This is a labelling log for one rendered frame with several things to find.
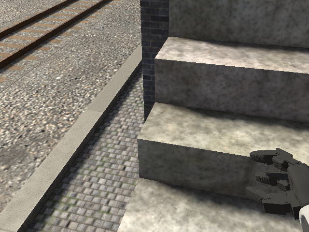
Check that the right robot hand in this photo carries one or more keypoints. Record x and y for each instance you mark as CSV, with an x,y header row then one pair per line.
x,y
293,178

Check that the right robot forearm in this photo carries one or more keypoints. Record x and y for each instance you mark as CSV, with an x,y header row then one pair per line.
x,y
304,218

